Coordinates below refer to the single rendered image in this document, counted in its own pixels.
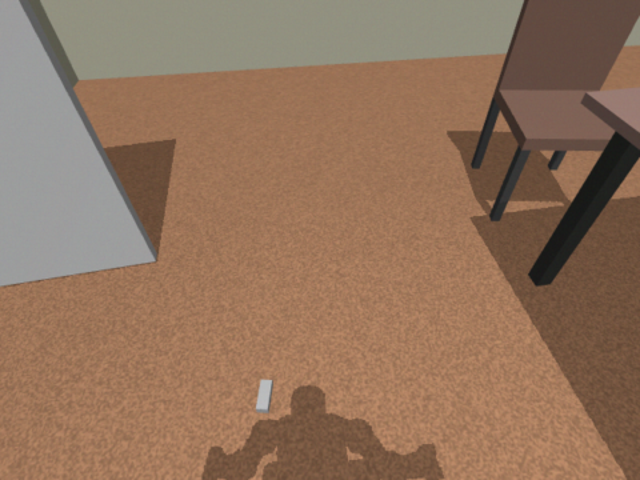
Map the table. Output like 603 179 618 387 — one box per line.
528 87 640 286

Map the chair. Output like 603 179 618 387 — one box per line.
471 0 640 221

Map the small box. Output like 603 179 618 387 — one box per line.
256 379 273 413

